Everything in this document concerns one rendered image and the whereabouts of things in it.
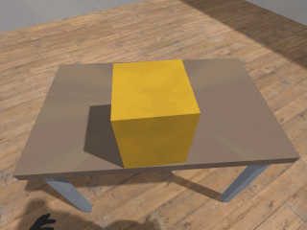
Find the carton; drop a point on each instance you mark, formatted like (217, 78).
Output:
(154, 113)

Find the table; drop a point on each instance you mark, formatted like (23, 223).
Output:
(73, 135)

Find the left robot hand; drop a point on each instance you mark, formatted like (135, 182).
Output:
(44, 219)

